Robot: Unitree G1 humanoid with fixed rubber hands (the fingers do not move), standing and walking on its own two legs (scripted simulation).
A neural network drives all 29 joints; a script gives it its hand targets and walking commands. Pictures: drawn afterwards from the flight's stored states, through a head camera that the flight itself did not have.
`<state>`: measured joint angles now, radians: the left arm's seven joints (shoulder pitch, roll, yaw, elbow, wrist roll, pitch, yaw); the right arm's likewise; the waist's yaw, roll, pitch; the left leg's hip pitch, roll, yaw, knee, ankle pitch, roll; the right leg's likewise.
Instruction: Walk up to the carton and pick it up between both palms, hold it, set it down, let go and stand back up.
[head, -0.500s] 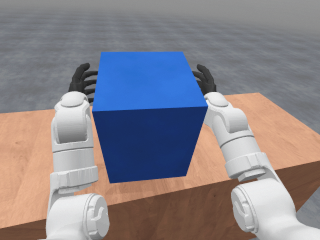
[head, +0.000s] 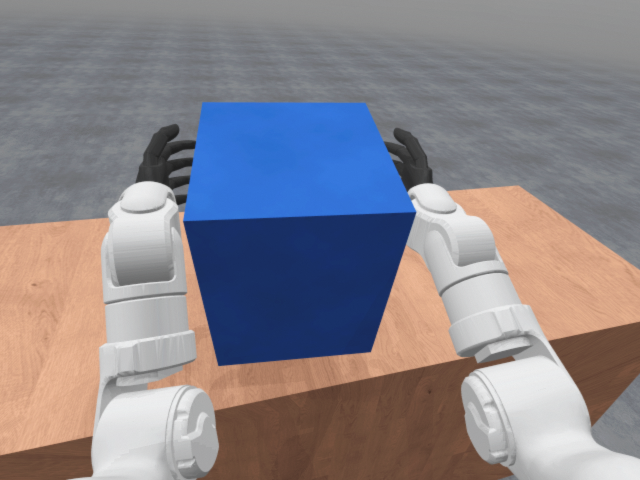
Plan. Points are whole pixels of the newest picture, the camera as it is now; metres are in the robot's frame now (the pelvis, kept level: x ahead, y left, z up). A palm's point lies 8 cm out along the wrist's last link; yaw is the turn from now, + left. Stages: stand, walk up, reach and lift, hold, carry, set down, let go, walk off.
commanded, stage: hold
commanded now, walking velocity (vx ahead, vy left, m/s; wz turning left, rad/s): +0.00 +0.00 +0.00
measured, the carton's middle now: (291, 234) +0.38 +0.02 +0.19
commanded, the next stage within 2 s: none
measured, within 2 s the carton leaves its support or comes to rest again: neither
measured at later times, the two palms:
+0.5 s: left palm (162, 184) +0.36 +0.16 +0.27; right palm (421, 190) +0.37 -0.14 +0.26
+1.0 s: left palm (159, 184) +0.36 +0.16 +0.27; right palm (418, 188) +0.37 -0.13 +0.27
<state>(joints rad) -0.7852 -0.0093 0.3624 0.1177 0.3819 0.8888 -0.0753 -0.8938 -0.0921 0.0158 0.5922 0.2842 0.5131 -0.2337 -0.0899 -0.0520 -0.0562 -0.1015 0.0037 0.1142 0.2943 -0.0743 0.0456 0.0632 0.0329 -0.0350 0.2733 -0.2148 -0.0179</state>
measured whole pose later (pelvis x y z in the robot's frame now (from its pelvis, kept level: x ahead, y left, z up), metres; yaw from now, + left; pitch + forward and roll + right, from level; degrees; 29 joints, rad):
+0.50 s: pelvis +0.00 +0.00 +0.00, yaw +0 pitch -7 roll -1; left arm -0.81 0.01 0.34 0.15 0.36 0.88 -0.07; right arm -0.90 -0.09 -0.01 0.59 0.27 0.51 -0.23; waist -0.10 -0.05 -0.07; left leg -0.11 0.00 0.12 0.29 -0.07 0.05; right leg 0.05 0.03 -0.03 0.28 -0.22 -0.01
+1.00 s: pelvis +0.00 +0.01 +0.00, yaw -1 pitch -6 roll -1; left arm -0.82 0.01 0.33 0.16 0.37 0.89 -0.05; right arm -0.92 -0.10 -0.01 0.62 0.27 0.51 -0.22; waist -0.09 -0.05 -0.08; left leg -0.12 0.00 0.13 0.30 -0.07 0.05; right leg 0.04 0.03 -0.02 0.28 -0.21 -0.01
